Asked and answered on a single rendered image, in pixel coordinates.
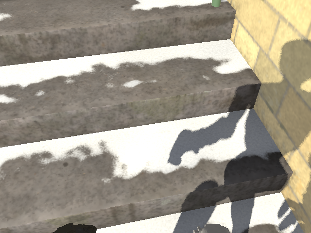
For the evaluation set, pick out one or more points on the robot right thigh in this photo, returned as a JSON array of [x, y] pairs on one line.
[[211, 228]]

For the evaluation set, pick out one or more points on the left robot hand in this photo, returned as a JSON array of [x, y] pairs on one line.
[[76, 228]]

